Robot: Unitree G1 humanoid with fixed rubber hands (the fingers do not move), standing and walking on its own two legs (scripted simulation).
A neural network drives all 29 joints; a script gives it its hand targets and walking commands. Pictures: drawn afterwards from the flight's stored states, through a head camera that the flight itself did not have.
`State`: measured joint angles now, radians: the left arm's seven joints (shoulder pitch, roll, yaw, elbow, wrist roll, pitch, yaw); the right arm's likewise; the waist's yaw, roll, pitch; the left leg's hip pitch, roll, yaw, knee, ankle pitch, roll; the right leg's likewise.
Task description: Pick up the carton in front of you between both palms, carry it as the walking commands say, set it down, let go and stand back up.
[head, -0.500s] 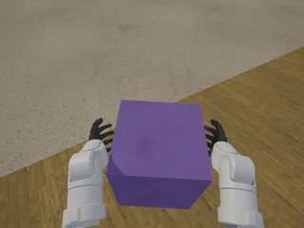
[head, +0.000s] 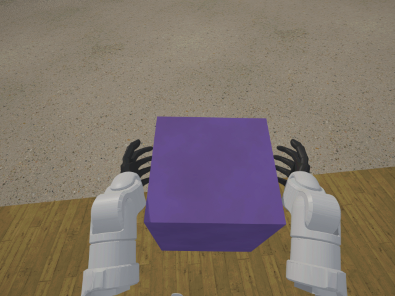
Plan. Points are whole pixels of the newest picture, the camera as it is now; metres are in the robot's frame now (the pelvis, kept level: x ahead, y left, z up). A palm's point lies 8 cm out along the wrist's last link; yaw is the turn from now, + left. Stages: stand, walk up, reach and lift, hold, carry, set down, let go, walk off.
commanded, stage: carry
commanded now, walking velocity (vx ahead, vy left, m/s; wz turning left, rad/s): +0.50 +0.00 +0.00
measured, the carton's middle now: (208, 191) +0.34 +0.03 +0.03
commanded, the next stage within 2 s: none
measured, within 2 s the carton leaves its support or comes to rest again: neither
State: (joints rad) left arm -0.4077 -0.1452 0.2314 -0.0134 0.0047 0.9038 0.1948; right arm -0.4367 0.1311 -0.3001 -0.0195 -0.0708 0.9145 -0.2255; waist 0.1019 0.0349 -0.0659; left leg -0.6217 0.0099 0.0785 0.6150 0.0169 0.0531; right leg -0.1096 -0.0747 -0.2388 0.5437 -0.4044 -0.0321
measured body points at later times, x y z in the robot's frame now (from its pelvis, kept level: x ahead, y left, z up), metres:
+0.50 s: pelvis +0.30 +0.05 -0.04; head +0.33 +0.06 +0.41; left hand +0.62 +0.23 +0.02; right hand +0.64 -0.09 +0.02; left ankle +0.17 +0.07 -0.76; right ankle +0.46 -0.06 -0.73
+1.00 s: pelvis +0.60 +0.07 -0.07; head +0.63 +0.06 +0.38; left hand +0.92 +0.27 +0.02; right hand +0.97 -0.04 +0.01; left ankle +0.72 +0.24 -0.76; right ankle +0.52 +0.01 -0.80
